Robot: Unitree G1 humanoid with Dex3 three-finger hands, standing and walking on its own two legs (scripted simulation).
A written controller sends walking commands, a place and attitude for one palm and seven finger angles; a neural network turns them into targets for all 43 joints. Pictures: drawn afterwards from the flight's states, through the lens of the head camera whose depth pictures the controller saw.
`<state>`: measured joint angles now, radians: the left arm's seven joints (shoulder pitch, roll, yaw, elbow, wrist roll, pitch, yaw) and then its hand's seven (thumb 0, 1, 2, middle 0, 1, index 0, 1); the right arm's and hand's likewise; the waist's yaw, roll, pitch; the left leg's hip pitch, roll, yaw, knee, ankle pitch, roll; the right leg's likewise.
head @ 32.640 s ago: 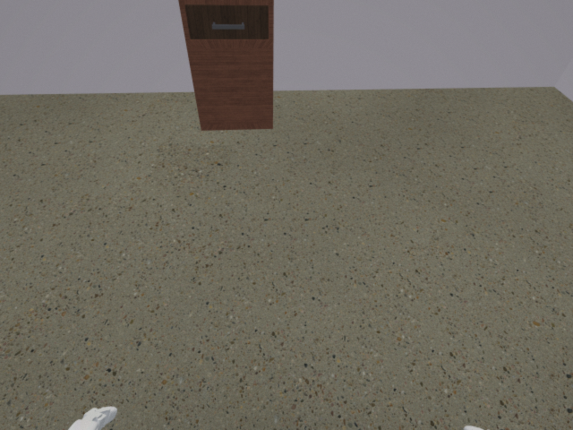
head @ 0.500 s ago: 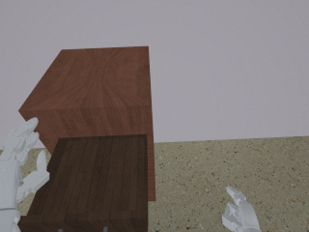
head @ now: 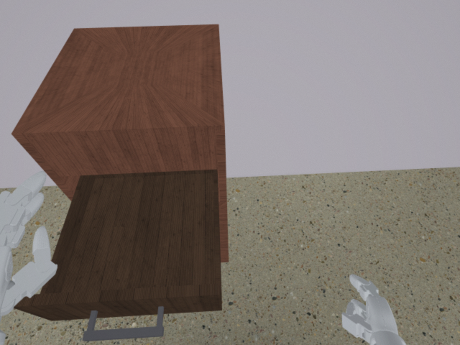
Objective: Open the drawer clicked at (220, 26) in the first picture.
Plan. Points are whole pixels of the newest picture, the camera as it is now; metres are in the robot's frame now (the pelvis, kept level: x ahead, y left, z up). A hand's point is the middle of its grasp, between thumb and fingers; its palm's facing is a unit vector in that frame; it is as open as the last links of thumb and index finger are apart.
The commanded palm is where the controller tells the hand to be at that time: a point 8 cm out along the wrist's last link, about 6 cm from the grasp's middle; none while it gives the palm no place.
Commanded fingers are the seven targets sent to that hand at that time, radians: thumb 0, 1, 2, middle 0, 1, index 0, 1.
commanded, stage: step back with the hand held close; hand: left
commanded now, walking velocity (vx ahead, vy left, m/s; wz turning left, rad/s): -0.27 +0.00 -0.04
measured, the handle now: (125, 323) +0.18 +0.23 -0.17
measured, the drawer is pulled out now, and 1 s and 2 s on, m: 0.30 0.30 0.30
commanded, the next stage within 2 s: stop stepping back and stand still in 1.10 s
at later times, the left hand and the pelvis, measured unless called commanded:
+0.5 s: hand (1, 320) +0.13 +0.25 +0.16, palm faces +0.32 -0.81 -0.50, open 7.4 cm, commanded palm +0.07 +0.29 +0.17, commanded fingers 0.00 0.90 0.90 -0.20 -0.30 -0.20 -0.30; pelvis -0.06 +0.01 -0.01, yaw +0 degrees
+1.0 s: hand out of the picture +0.10 +0.22 +0.17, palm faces +0.24 -0.85 -0.48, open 7.4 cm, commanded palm +0.03 +0.27 +0.17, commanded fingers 0.00 0.90 0.90 -0.20 -0.30 -0.20 -0.30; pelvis -0.11 +0.00 +0.00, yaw -2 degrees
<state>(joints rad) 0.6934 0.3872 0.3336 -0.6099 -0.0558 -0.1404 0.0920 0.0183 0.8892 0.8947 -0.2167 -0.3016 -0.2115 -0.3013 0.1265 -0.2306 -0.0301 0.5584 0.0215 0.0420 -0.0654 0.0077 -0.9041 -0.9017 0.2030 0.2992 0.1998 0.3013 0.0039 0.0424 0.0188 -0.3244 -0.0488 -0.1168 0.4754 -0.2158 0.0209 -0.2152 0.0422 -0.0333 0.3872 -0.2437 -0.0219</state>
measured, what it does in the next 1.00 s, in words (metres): walks backwards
